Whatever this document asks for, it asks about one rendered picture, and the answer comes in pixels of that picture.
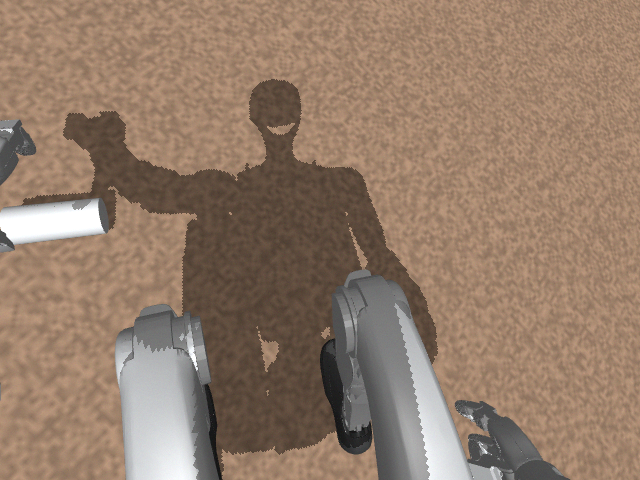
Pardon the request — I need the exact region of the can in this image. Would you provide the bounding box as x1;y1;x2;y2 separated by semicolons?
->
0;198;109;245

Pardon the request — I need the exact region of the left robot hand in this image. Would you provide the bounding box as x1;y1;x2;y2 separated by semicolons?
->
0;119;36;253

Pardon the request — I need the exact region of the left robot foot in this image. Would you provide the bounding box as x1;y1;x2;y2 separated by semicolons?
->
204;384;222;480

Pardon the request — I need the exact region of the right robot hand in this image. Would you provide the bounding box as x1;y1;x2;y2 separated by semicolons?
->
455;400;544;480

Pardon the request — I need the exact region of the right robot arm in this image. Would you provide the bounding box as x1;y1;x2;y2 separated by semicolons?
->
514;460;570;480

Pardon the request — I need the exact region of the right robot foot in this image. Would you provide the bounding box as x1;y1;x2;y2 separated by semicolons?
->
320;339;372;455

